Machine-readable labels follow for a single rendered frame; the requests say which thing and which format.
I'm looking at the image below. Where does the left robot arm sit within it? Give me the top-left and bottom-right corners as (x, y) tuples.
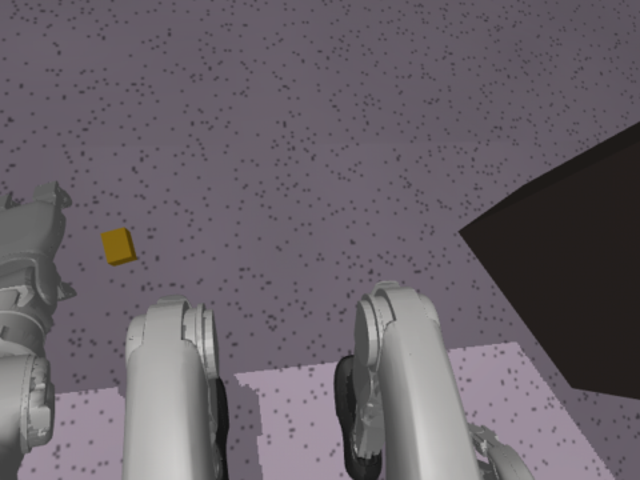
(0, 253), (58, 480)

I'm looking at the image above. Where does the small box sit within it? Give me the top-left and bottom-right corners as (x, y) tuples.
(101, 227), (137, 266)

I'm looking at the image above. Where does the left robot hand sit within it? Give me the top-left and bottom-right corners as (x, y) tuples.
(0, 181), (77, 301)

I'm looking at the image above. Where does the right robot foot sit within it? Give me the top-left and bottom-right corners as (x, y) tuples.
(334, 355), (382, 480)

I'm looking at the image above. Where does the right robot hand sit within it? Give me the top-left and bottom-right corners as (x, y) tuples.
(468, 423), (535, 480)

